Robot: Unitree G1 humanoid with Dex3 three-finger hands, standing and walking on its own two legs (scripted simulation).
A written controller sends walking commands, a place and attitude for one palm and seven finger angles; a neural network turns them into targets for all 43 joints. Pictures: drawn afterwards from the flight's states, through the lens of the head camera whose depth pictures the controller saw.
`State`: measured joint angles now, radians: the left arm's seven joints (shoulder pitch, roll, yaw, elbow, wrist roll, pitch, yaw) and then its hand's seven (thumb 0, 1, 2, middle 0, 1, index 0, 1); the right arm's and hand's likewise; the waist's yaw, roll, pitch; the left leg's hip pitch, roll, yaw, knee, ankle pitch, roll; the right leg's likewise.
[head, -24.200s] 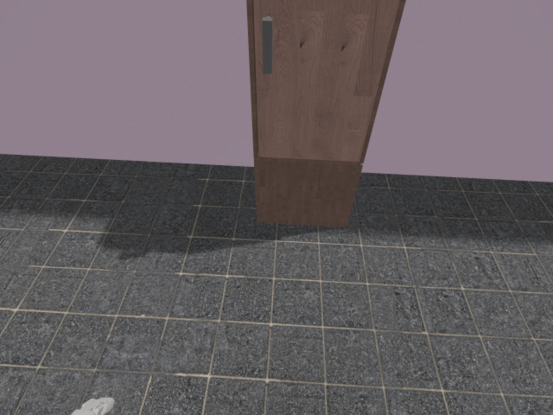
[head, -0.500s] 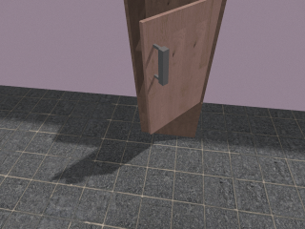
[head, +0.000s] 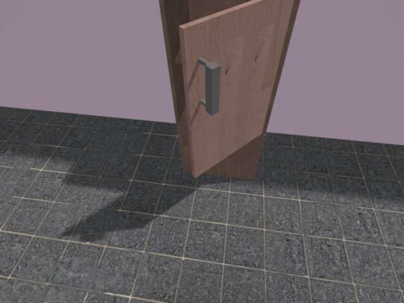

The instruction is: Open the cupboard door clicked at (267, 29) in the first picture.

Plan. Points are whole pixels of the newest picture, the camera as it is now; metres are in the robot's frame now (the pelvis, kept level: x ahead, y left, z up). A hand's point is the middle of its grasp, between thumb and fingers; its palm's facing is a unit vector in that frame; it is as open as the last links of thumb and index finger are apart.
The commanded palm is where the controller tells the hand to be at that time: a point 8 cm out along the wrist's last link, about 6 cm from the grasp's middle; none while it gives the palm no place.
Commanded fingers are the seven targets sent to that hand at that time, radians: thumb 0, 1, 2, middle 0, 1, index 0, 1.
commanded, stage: look to check the result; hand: left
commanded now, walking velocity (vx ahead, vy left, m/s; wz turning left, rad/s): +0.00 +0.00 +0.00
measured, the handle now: (207, 86) +0.62 +0.02 +0.08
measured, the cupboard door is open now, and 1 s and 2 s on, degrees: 47 47 47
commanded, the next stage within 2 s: walk to a spot facing it in 0.32 s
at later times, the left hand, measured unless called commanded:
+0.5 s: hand out of the picture +0.10 +0.24 -0.15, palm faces -0.03 -0.94 -0.34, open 7.4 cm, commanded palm none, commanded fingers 0.00 0.90 0.90 -0.20 -0.30 -0.20 -0.30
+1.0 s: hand out of the picture +0.10 +0.17 -0.18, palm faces -0.18 -0.94 -0.29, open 7.4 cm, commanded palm none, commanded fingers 0.00 0.90 0.90 -0.20 -0.30 -0.20 -0.30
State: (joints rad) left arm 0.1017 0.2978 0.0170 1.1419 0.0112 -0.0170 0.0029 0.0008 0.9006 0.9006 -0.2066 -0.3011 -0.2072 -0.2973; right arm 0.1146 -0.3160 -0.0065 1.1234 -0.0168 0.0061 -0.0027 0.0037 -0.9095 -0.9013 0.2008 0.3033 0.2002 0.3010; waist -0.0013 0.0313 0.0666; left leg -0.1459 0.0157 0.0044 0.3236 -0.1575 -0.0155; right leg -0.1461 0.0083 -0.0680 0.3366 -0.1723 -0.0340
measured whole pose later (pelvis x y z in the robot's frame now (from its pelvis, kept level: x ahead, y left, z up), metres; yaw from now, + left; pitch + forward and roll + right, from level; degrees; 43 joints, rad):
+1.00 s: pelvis -0.01 -0.02 -0.02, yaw -14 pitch +0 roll +1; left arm 0.18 0.21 0.07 0.96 0.02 0.04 -0.01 0.00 0.90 0.90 -0.21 -0.30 -0.21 -0.30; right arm 0.18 -0.23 -0.05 1.01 -0.01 0.08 -0.02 0.01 -0.91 -0.90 0.20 0.30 0.20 0.30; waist 0.02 0.03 0.14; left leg -0.37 0.08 0.06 0.93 -0.49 -0.04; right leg -0.33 0.03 0.02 0.66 -0.32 -0.05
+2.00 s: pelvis +0.02 +0.00 -0.02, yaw -50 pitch +2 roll -1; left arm 0.14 0.27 0.07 0.91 0.02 0.08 -0.03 0.00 0.90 0.90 -0.21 -0.30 -0.21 -0.30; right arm 0.21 -0.23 -0.03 0.89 -0.03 0.01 -0.03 0.00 -0.91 -0.90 0.20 0.30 0.20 0.30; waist -0.01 -0.04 0.10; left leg -0.31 0.08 0.07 0.60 -0.32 -0.01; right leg -0.48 0.04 0.07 0.93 -0.49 0.04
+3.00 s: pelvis +0.10 -0.29 -0.03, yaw -82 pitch +0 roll +0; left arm 0.03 0.23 0.06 0.90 0.01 -0.04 -0.04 0.00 0.91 0.90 -0.20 -0.30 -0.20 -0.30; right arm 0.43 -0.19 -0.02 1.09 -0.01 0.00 0.01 0.01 -0.91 -0.90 0.20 0.30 0.20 0.30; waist -0.06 0.00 0.10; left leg -0.25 0.15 0.13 1.05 -0.50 -0.05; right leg -0.40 -0.02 -0.11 0.64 -0.24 -0.07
